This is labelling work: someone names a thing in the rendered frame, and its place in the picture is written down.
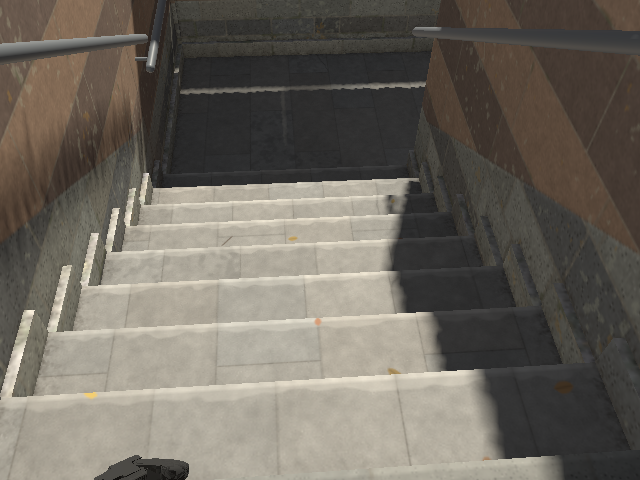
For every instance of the stairs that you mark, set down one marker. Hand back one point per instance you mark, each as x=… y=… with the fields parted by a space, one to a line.
x=277 y=322

